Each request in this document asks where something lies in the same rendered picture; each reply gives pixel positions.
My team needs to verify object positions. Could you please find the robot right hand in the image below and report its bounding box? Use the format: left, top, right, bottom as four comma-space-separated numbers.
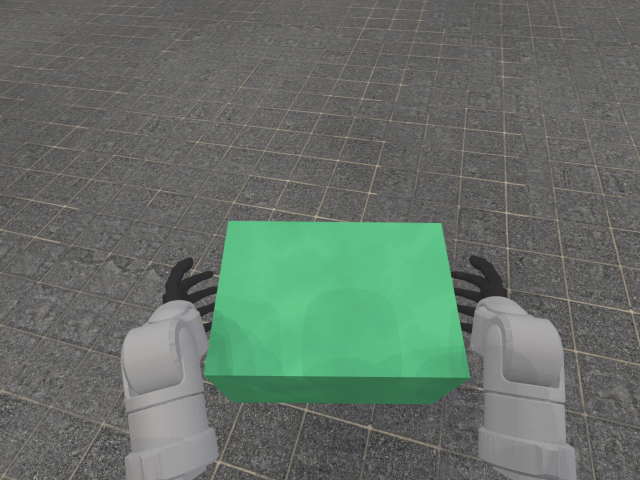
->
451, 255, 507, 334

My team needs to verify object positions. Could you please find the robot right forearm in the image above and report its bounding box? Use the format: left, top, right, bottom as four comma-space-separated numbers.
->
470, 296, 577, 480

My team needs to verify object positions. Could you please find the carton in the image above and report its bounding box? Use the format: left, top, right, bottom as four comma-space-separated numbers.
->
204, 221, 470, 404

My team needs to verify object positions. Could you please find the robot left forearm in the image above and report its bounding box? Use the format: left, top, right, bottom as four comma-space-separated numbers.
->
121, 300, 219, 480

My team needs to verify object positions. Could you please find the robot left hand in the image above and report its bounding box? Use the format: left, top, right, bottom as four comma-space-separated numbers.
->
163, 257, 218, 333

